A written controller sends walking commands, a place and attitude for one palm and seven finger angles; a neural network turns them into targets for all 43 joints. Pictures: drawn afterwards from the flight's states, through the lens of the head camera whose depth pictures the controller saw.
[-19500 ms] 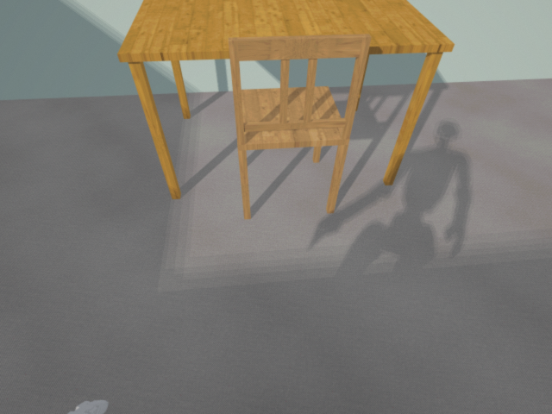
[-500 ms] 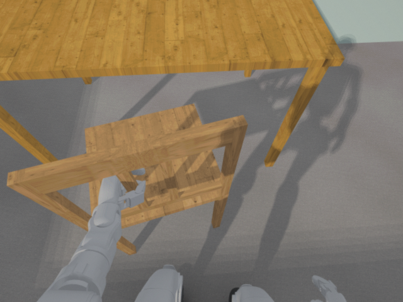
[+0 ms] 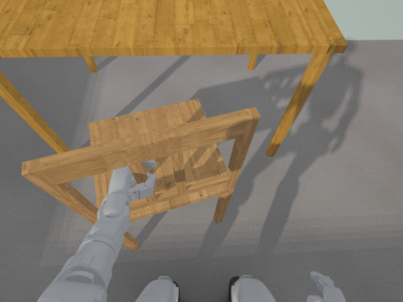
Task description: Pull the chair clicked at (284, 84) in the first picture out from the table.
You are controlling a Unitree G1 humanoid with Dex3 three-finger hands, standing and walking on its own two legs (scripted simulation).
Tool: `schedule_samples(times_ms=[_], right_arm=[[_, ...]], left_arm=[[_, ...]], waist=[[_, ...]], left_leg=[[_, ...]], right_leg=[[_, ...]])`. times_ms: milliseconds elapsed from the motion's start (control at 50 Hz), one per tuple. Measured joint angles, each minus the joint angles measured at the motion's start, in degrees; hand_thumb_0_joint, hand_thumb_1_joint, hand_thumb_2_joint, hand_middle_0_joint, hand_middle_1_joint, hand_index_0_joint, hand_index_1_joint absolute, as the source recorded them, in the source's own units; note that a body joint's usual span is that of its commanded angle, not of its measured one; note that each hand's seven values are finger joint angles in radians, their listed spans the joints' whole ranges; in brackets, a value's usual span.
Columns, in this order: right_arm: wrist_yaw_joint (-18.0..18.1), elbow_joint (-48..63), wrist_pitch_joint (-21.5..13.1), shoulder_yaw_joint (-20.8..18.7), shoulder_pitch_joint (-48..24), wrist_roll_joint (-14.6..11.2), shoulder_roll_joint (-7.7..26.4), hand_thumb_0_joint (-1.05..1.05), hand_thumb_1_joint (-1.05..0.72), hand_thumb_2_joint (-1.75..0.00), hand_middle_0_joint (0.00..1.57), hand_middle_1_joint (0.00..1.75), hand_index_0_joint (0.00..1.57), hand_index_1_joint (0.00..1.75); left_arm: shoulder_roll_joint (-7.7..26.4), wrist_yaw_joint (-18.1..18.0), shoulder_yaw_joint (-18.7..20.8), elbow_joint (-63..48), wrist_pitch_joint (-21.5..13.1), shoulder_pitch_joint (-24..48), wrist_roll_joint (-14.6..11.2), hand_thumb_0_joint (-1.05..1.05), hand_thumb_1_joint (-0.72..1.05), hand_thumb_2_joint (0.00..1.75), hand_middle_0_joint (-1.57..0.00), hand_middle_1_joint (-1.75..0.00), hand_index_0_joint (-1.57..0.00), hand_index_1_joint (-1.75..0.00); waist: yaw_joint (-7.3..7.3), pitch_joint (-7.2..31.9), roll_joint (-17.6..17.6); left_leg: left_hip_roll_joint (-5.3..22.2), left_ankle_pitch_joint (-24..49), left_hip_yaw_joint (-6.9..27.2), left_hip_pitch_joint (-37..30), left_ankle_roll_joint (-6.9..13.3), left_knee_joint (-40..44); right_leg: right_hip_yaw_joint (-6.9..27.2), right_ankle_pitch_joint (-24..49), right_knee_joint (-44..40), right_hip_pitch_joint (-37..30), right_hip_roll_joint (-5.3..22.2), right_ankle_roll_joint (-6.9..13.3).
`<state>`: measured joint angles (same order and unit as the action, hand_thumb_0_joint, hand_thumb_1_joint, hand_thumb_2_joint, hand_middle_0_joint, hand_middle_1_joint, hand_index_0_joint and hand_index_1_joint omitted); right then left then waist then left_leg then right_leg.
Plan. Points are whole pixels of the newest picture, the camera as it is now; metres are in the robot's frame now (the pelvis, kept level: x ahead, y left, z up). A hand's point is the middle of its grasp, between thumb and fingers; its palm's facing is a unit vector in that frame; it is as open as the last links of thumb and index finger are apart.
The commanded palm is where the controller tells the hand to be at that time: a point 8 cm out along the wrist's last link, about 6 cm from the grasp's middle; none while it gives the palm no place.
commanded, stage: step backward, pulling the chair out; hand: left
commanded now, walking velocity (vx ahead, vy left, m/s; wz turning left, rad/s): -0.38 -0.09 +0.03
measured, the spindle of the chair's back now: (143, 182) +0.38 +0.14 -0.10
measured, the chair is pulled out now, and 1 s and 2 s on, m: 0.25 0.47 0.57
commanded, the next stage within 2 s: stop walking, hand still on the chair in 1.00 s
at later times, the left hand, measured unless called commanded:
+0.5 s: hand (144, 231) +0.25 +0.12 -0.06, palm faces -0.01 -0.99 -0.16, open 5.5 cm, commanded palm +0.23 +0.17 -0.06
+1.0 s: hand (135, 299) +0.13 +0.12 -0.06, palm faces -0.03 -0.99 -0.15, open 5.5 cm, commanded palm +0.11 +0.17 -0.06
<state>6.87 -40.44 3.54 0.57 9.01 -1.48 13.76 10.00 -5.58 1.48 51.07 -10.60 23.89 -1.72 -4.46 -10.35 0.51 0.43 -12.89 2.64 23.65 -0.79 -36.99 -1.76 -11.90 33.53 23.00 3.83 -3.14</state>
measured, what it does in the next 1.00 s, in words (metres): walks backwards: right foot, then left foot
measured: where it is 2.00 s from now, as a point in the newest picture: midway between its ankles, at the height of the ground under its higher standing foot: outside the picture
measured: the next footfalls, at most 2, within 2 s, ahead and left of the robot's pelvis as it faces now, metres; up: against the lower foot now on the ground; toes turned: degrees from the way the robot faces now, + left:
right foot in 0.20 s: -0.01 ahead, -0.14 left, +0.00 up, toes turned -2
left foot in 0.50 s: -0.09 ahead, +0.16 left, +0.00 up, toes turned +1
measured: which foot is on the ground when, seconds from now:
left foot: down 0.00-0.26, up 0.28-0.48, down 0.50-0.76, up 0.78-0.98, down 1.00-1.00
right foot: down 0.00-0.00, up 0.02-0.18, down 0.20-0.56, up 0.58-0.70, down 0.72-1.00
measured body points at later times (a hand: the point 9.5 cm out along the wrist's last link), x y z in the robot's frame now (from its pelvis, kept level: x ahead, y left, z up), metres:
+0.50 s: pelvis -0.10 +0.00 +0.01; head -0.01 +0.00 +0.45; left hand +0.25 +0.17 -0.05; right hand -0.01 -0.29 -0.12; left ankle -0.13 +0.15 -0.72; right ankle -0.05 -0.14 -0.72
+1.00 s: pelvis -0.22 +0.02 +0.00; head -0.13 +0.01 +0.44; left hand +0.13 +0.17 -0.05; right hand -0.12 -0.26 -0.12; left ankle -0.24 +0.15 -0.73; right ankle -0.13 -0.13 -0.72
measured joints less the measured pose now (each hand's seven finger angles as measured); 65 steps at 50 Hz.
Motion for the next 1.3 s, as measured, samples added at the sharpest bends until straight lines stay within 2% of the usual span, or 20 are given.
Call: schedule_samples(times_ms=[120, 200, 280, 340, 380, 440, 500, 540, 640, 720, 760, 840, 880, 960, 1000, 1040, 1120, 1180, 1220, 1300], right_arm=[[-1.36, 0.1, -0.95, -0.67, 1.57, 0.86, -1.3, 0.01, -0.9, -0.9, 0.2, 0.3, 0.21, 0.3], [-2.73, -0.64, -2.82, -0.48, 1.85, 0.98, -2.43, 0.01, -0.9, -0.9, 0.21, 0.3, 0.21, 0.3], [-3.02, -1.28, -2.92, -0.53, 0.21, 0.05, -1.78, 0.01, -0.9, -0.9, 0.21, 0.3, 0.21, 0.3], [-2.1, -1.59, -2.54, -0.67, 0.3, -0.4, -1.0, 0.01, -0.9, -0.9, 0.21, 0.3, 0.21, 0.3], [-1.54, -1.98, -2.69, -0.78, 0.58, -0.36, 0.17, 0.01, -0.9, -0.9, 0.21, 0.3, 0.21, 0.3], [-0.71, -2.28, -2.51, -1.12, 1.16, -0.55, 2.12, 0.01, -0.9, -0.9, 0.21, 0.3, 0.21, 0.3], [0.26, -1.74, -1.89, -1.78, 1.88, -0.5, 4.04, 0.01, -0.9, -0.9, 0.21, 0.3, 0.21, 0.3], [0.45, -1.18, -0.9, -2.41, 1.05, -0.37, 3.29, 0.01, -0.9, -0.9, 0.2, 0.3, 0.2, 0.3], [-1.78, 1.57, -1.3, -2.13, 0.9, 1.01, -0.2, 0.01, -0.91, -0.9, 0.2, 0.3, 0.2, 0.3], [-3.56, 1.14, -2.4, -0.97, 1.54, 1.01, -3.08, 0.01, -0.9, -0.9, 0.2, 0.3, 0.2, 0.3], [-3.74, 0.22, -2.32, -0.44, 0.41, 0.69, -3.44, 0.01, -0.9, -0.9, 0.2, 0.3, 0.21, 0.3], [-2.34, -1.38, -2.19, -0.08, -0.59, -0.12, -3.26, 0.01, -0.9, -0.9, 0.21, 0.3, 0.21, 0.3], [-1.71, -1.97, -2.3, -0.04, -0.69, -0.08, -2.14, 0.01, -0.9, -0.9, 0.21, 0.3, 0.21, 0.3], [-0.78, -1.95, -1.97, -0.48, 0.09, -0.46, 0.74, 0.01, -0.9, -0.9, 0.21, 0.3, 0.21, 0.3], [-0.24, -1.42, -1.73, -1.03, 1.03, -0.52, 2.11, 0.01, -0.9, -0.9, 0.21, 0.3, 0.21, 0.3], [0.11, -0.91, -1.02, -1.73, 1.37, -0.38, 1.78, 0.01, -0.9, -0.9, 0.21, 0.3, 0.21, 0.3], [-1.22, 0.56, -1.25, -2.31, 3.45, 0.31, 0.56, 0.01, -0.91, -0.9, 0.2, 0.3, 0.2, 0.3], [-2.62, 1.03, -1.99, -1.58, 4.79, -0.04, -1.07, 0.01, -0.9, -0.9, 0.2, 0.3, 0.2, 0.3], [-3.09, 1.43, -2.37, -0.66, 5.45, -0.28, -2.01, 0.01, -0.9, -0.9, 0.2, 0.3, 0.2, 0.3], [-2.94, 0.72, -2.31, 0.5, 3.96, -1.18, -2.77, 0.01, -0.9, -0.9, 0.21, 0.3, 0.21, 0.3]], left_arm=[[0.5, 0.51, -1.26, 1.27, 0.04, 1.06, -0.5, 0.02, 0.65, 0.72, -0.24, -1.23, -0.5, -1.45], [1.28, 0.93, -0.2, 2.92, -1.0, 1.98, -1.01, 0.02, 0.64, 0.73, -0.25, -1.22, -0.5, -1.45], [1.15, 1.05, 2.73, 4.34, -1.99, 2.37, -2.13, 0.02, 0.63, 0.74, -0.27, -1.19, -0.5, -1.45], [0.88, 0.67, 3.52, 4.34, -2.08, 1.09, -2.17, 0.03, 0.63, 0.73, -0.27, -1.18, -0.5, -1.45], [-0.06, 0.34, 3.77, 4.35, -1.8, 0.66, -1.89, 0.03, 0.63, 0.73, -0.27, -1.17, -0.5, -1.45], [-1.45, -0.05, 2.68, 4.34, -0.68, 1.16, -1.33, 0.03, 0.64, 0.72, -0.25, -1.17, -0.5, -1.45], [-2.5, -0.19, -0.19, 3.12, 1.08, 2.26, -0.73, 0.02, 0.64, 0.72, -0.23, -1.19, -0.5, -1.45], [-1.73, 0.09, -2.01, 1.89, 1.95, 3.38, -0.48, 0.02, 0.65, 0.71, -0.22, -1.2, -0.5, -1.45], [-0.4, 0.89, -2.71, -0.38, 2.13, 2.29, -0.41, 0.01, 0.65, 0.71, -0.21, -1.21, -0.5, -1.45], [-0.08, 1.56, -1.84, 0.42, 0.45, 1.03, -0.48, 0.01, 0.64, 0.73, -0.23, -1.2, -0.5, -1.45], [-0.42, 1.45, -0.52, 1.82, -0.62, 1.4, -0.9, 0.01, 0.63, 0.74, -0.24, -1.19, -0.5, -1.45], [-1.15, 1.0, 1.52, 4.88, -1.49, 2.47, -1.19, 0.02, 0.63, 0.75, -0.25, -1.16, -0.5, -1.45], [-1.77, 0.64, 1.82, 5.62, -0.92, 3.07, -0.93, 0.03, 0.63, 0.74, -0.24, -1.16, -0.5, -1.45], [-2.77, 0.17, 0.38, 5.7, 0.73, 3.82, -0.63, 0.03, 0.64, 0.73, -0.22, -1.17, -0.5, -1.45], [-3.09, 0.2, -1.33, 5.04, 1.49, 3.93, -0.41, 0.02, 0.65, 0.73, -0.21, -1.18, -0.5, -1.45], [-2.44, 0.43, -2.89, 4.16, 2.02, 3.96, -0.42, 0.01, 0.65, 0.73, -0.19, -1.19, -0.5, -1.45], [-2.4, 1.18, -3.66, 3.28, 2.23, 2.34, -1.11, 0.01, 0.67, 0.73, -0.16, -1.18, -0.5, -1.45], [-1.79, 1.84, -3.79, 0.1, 3.16, 0.24, -1.25, 0.02, 0.67, 0.73, -0.17, -1.18, -0.5, -1.45], [-1.01, 2.32, -3.73, -2.02, 3.18, -1.34, -0.98, 0.02, 0.66, 0.74, -0.19, -1.18, -0.5, -1.45], [-1.12, 2.14, -1.71, -2.93, 2.85, -3.24, -1.66, 0.03, 0.64, 0.76, -0.22, -1.15, -0.5, -1.45]], waist=[[2.11, 0.3, -0.31], [3.38, 0.09, -0.1], [1.94, -2.57, 3.76], [1.13, -1.48, 1.98], [0.42, -0.55, 1.05], [-0.61, 0.59, 0.38], [-1.01, 1.44, 0.88], [0.0, 0.08, -1.2], [1.52, -1.41, -1.26], [2.86, -1.29, -0.08], [2.48, -2.59, 2.39], [1.32, -1.7, 1.6], [0.73, -0.91, 0.87], [-0.25, 0.69, 0.13], [-0.58, 1.57, 0.22], [0.43, 0.81, -1.91], [1.34, 0.36, -0.09], [2.59, -0.45, 0.64], [3.33, -0.43, 0.71], [2.23, -1.78, 3.03]], left_leg=[[1.06, 1.33, -0.15, 1.01, 0.66, 3.07], [2.02, 3.53, -0.48, 2.04, -0.4, 4.28], [4.33, 3.24, 1.36, 3.0, -1.01, 2.24], [0.52, -8.52, 1.95, 4.64, -1.34, -9.38], [-1.1, -11.8, 1.75, 3.5, -1.62, -11.83], [-0.85, -11.8, 1.23, -0.96, -1.82, -6.7], [1.61, -3.01, 0.62, -6.7, -1.28, 4.69], [0.65, -4.14, -0.56, -7.03, -1.28, 5.89], [2.48, -2.63, -1.21, -5.83, -1.32, 5.58], [4.07, -2.21, -1.29, -4.8, -2.45, 4.36], [5.78, -1.65, -0.53, -3.65, -2.64, 2.5], [1.85, -12.28, 0.52, 1.42, -2.14, -10.28], [0.13, -14.57, 0.42, 1.68, -2.13, -12.19], [0.04, -12.38, -0.91, -3.15, -1.86, -4.21], [1.26, -5.02, -2.16, -7.03, -1.1, 4.11], [0.38, -3.07, -3.74, -7.5, -0.32, 4.67], [2.57, -3.81, -3.25, -6.9, -0.04, 4.58], [3.92, -2.78, -3.12, -6.85, -0.7, 4.95], [4.29, -3.13, -3.37, -5.8, -1.33, 3.44], [5.8, -2.26, -2.52, -5.86, -1.97, 3.65]], right_leg=[[0.78, -12.0, 7.6, 0.14, -3.07, 3.01], [1.09, -8.62, -0.12, -5.48, -4.27, 3.19], [-0.3, -1.28, -4.9, -7.02, -7.02, 3.37], [0.9, -1.17, -3.99, -4.9, -5.03, 3.56], [1.22, -0.64, -3.85, -3.75, -3.26, 3.19], [0.47, 0.06, -3.58, -2.28, -0.87, 2.14], [-0.98, 0.24, -1.99, -0.17, 0.38, 0.87], [-0.03, 2.36, -1.4, 0.73, 1.43, 0.67], [0.66, -7.07, 4.51, 0.91, -1.67, 3.17], [0.29, -1.82, -3.48, -5.36, -3.48, 3.56], [-0.52, 0.64, -5.71, -6.3, -5.2, 3.37], [-0.2, 1.58, -4.89, -3.34, -3.36, 3.53], [0.02, 2.29, -4.53, -1.82, -1.85, 3.19], [-0.24, 3.61, -3.79, 0.66, 0.22, 1.94], [-0.67, 3.79, -2.52, 2.08, 0.68, 1.13], [0.69, 2.04, -0.73, 2.82, 1.39, 1.13], [0.44, -10.72, 9.89, 2.48, -2.25, 2.62], [-0.23, -9.14, 3.44, -3.32, -3.6, 3.13], [-0.19, -3.38, -4.51, -7.64, -3.55, 3.29], [-1.05, 0.18, -6.04, -8.22, -5.05, 3.27]])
